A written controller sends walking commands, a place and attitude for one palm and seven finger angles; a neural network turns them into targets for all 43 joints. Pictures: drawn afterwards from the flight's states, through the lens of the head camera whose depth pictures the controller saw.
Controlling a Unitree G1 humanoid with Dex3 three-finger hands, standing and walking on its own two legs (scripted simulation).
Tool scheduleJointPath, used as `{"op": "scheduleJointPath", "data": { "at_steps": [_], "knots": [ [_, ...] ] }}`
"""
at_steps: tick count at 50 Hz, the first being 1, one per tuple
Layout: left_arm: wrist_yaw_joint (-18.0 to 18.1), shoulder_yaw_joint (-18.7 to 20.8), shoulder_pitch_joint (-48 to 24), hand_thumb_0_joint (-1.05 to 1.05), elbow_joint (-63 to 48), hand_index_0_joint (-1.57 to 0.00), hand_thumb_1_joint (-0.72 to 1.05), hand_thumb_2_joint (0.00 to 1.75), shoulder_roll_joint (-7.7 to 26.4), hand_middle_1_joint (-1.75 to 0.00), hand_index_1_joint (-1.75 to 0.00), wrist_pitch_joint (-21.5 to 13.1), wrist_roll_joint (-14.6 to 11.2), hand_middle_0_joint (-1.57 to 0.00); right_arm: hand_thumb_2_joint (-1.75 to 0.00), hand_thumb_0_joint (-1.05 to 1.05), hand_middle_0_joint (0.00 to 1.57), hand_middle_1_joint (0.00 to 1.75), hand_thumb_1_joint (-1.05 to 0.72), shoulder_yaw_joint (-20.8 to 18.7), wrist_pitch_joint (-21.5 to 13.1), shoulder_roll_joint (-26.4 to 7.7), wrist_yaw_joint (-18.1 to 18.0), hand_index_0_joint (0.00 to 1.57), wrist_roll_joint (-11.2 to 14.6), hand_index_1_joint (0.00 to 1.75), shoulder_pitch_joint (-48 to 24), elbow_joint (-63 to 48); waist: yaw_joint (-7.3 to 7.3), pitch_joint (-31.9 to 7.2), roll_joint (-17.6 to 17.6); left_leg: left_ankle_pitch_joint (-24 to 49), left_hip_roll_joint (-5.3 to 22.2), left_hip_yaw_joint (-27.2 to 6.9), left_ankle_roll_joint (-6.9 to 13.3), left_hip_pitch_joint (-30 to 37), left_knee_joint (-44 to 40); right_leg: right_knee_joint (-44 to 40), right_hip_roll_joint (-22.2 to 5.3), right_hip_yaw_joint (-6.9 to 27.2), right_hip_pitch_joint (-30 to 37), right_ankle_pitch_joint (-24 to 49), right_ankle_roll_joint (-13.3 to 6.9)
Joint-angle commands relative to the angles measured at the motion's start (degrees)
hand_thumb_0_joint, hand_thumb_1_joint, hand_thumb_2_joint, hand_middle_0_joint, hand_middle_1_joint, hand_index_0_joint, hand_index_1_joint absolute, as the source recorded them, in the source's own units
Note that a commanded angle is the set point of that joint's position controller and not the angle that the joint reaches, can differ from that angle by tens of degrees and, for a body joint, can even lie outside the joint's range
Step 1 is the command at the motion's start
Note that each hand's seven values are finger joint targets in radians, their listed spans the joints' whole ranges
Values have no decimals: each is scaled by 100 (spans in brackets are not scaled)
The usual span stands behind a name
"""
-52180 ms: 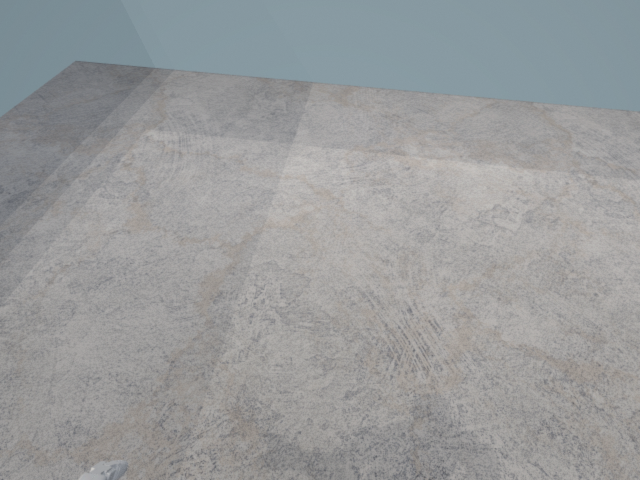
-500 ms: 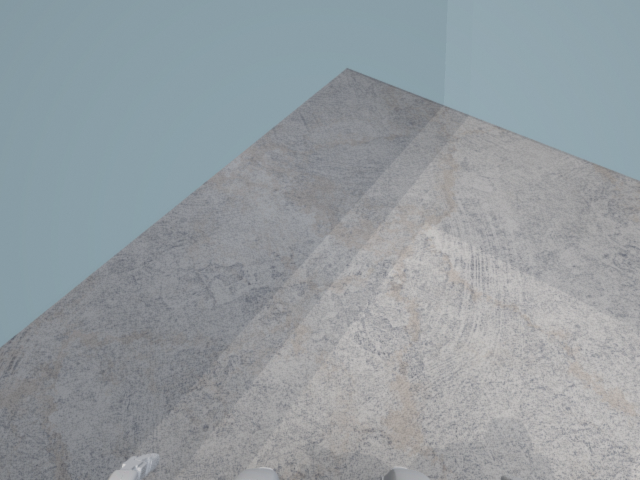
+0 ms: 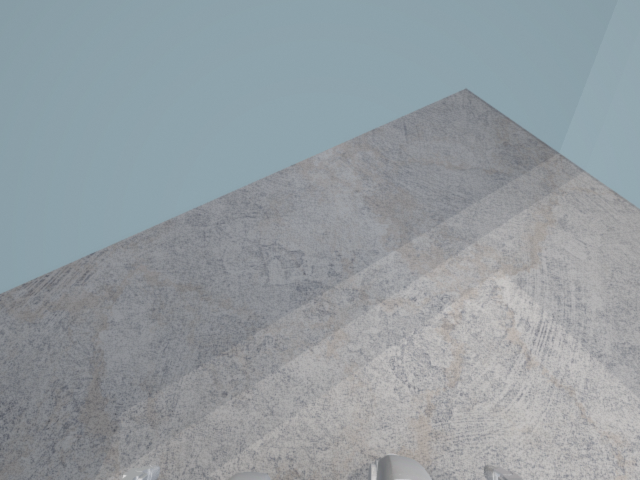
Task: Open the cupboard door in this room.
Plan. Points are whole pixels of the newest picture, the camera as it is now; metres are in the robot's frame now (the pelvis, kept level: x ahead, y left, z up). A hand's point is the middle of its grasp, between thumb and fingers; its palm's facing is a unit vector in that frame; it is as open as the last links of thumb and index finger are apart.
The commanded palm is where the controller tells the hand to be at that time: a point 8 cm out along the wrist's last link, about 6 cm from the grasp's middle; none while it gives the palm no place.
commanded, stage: turn to face it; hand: left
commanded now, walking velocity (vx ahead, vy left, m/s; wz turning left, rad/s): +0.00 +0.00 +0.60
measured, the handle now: out of the picture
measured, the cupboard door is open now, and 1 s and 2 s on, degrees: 43 43 43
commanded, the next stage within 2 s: none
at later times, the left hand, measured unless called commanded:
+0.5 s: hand out of the picture +0.01 +0.19 -0.18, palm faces +0.31 -0.92 -0.23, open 7.4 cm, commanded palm none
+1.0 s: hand out of the picture -0.04 +0.15 -0.17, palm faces +0.59 -0.78 -0.23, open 7.4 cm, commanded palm none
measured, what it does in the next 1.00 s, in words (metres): steps on the spot, turning left: right foot, then left foot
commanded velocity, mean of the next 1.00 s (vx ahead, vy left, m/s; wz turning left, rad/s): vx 0.00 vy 0.00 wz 0.60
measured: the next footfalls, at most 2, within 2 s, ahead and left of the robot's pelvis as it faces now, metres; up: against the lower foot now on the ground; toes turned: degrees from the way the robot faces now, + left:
right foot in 0.12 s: +0.07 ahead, -0.16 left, +0.00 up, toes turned +1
left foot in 0.42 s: +0.02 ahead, +0.10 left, +0.00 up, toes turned +21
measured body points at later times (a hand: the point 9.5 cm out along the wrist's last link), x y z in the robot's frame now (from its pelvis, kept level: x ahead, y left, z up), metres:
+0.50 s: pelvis +0.01 -0.03 -0.01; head +0.06 +0.01 +0.44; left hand +0.00 +0.24 -0.16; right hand +0.18 -0.25 -0.14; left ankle -0.02 +0.09 -0.73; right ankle +0.02 -0.16 -0.69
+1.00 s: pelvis +0.03 -0.05 +0.00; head +0.07 +0.00 +0.44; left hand -0.07 +0.19 -0.15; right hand +0.27 -0.19 -0.13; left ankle -0.04 +0.05 -0.72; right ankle +0.08 -0.16 -0.73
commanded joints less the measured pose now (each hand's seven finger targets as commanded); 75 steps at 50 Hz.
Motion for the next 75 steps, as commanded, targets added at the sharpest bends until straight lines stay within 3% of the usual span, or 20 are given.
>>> {"op": "scheduleJointPath", "data": {
  "at_steps": [1,4,6,7,11,18,19,21,33,35,36,39,48,49,51,56,65,68,72,75],
  "knots": [
    [-23,105,120,0,-527,-20,90,90,418,-30,-30,-199,-35,-20,-90,0,20,30,-90,-347,-29,-1258,-68,20,-1,30,47,-324,-42,-896,1137,1921,1207,-1305,823,317,-1023,-1213,258,5,485,244,-22],
    [-1,156,740,0,-386,-20,90,90,556,-30,-30,-276,-30,-20,-90,0,20,30,-90,-361,41,-1188,-40,20,54,30,-280,-436,280,-862,848,873,831,-1310,490,-692,-482,-2955,349,-92,1871,1279,-84],
    [87,310,882,0,-442,-20,90,90,1470,-30,-30,-376,94,-20,-90,0,20,30,-90,-281,45,-550,39,20,129,30,-252,-650,420,-813,-1922,-1841,-450,-41,-239,-1808,2111,-4665,-2165,2464,2205,1443,-1058],
    [101,248,735,0,-528,-20,90,90,1429,-30,-30,-368,49,-20,-90,0,20,30,-90,-294,82,-743,78,20,84,30,-138,-628,329,-842,-1507,-1871,-137,-331,-130,-1579,3265,-4621,-2352,2310,1511,985,-1410],
    [140,103,-28,0,-666,-20,90,90,780,-30,-30,-374,59,-20,-90,0,20,30,-90,-256,179,-514,157,20,100,30,-71,-362,-99,-608,-1328,-1107,208,-22,-318,-1333,3387,-4081,-1405,516,1289,2688,-1047],
    [71,242,525,0,-361,-20,90,90,1177,-30,-30,-390,19,-20,-90,0,20,30,-90,-130,25,-439,162,20,133,30,46,-306,43,-1085,-912,-233,-87,659,-238,24,-86,-2825,-1454,-192,2063,4189,-739],
    [54,252,406,0,-404,-20,90,90,1105,-30,-30,-357,-23,-20,-90,0,20,30,-90,-189,-4,-638,158,20,125,30,345,-251,-160,-1156,-546,509,80,451,-139,738,-714,-2358,-1387,-409,1499,3564,-491],
    [12,54,60,0,-806,-20,90,90,489,-30,-30,-273,-56,-20,-90,0,20,30,-90,-437,-19,-1638,81,20,43,30,961,-203,-526,-1247,1925,3593,2378,-2435,1215,1794,-1168,-144,-225,-526,-746,-1052,154],
    [15,133,623,0,-373,-20,90,90,492,-30,-30,-280,-56,-20,-90,0,20,30,-90,-362,24,-1187,-67,20,52,30,-144,-364,200,-937,956,1405,882,-1532,579,-361,-601,-2903,406,-63,1695,1182,-102],
    [101,305,830,0,-394,-20,90,90,1322,-30,-30,-369,80,-20,-90,0,20,30,-90,-276,44,-564,11,20,129,30,-135,-576,332,-724,-1637,-1339,-455,-198,-204,-1920,1448,-4576,-1806,2294,2434,1064,-946],
    [107,267,679,0,-501,-20,90,90,1408,-30,-30,-340,54,-20,-90,0,20,30,-90,-315,64,-731,63,20,89,30,-254,-629,348,-650,-1269,-1871,-227,-303,-170,-1587,2745,-4683,-2393,2320,1632,1142,-1403],
    [133,124,47,0,-599,-20,90,90,804,-30,-30,-384,34,-20,-90,0,20,30,-90,-295,157,-607,124,20,67,30,-141,-363,-48,-531,-1284,-1141,117,-228,-270,-1607,3709,-4129,-1470,904,1480,2551,-1182],
    [68,257,593,0,-308,-20,90,90,1169,-30,-30,-395,18,-20,-90,0,20,30,-90,-134,27,-449,161,20,132,30,-127,-345,55,-1053,-1054,-197,-144,670,-206,14,-130,-2744,-1400,-302,2233,4622,-698],
    [50,260,480,0,-365,-20,90,90,1118,-30,-30,-377,-26,-20,-90,0,20,30,-90,-193,-7,-657,153,20,111,30,194,-262,-161,-1204,-677,572,4,505,-94,774,-729,-2184,-1365,-493,1715,4216,-478],
    [12,58,87,0,-787,-20,90,90,486,-30,-30,-308,-54,-20,-90,0,20,30,-90,-445,-29,-1685,75,20,51,30,968,-162,-582,-1439,1957,4265,2370,-2407,1263,2099,-1042,125,-220,-516,-697,-1026,121],
    [-9,120,-56,0,-495,-20,90,90,515,-30,-30,-178,-20,-20,-90,0,20,30,-90,-296,-94,-1199,-115,20,42,30,283,-245,-129,-1041,1141,2715,1368,-1390,932,988,-1107,564,-121,322,-533,303,51],
    [11,125,492,0,-422,-20,90,90,516,-30,-30,-272,-51,-20,-90,0,20,30,-90,-364,21,-1189,-55,20,52,30,-90,-324,151,-925,1036,1447,871,-1712,630,-281,-729,-2771,446,-25,1623,1134,-90],
    [105,265,757,0,-462,-20,90,90,1459,-30,-30,-368,60,-20,-90,0,20,30,-90,-303,35,-698,50,20,98,30,-174,-567,357,-824,-1517,-1965,-349,-313,-178,-1702,2608,-4621,-2362,2451,1995,1459,-1322],
    [145,116,-88,0,-642,-20,90,90,791,-30,-30,-377,49,-20,-90,0,20,30,-90,-268,157,-566,144,20,85,30,-33,-311,-110,-531,-1295,-1154,158,-131,-309,-1428,3396,-4079,-1431,628,1435,2760,-1116],
    [121,170,358,0,-495,-20,90,90,978,-30,-30,-409,64,-20,-90,0,20,30,-90,-163,114,-356,180,20,125,30,-314,-351,152,-731,-1101,-1230,46,340,-363,-1034,1903,-3652,-1431,188,2022,4032,-1066]
  ]
}}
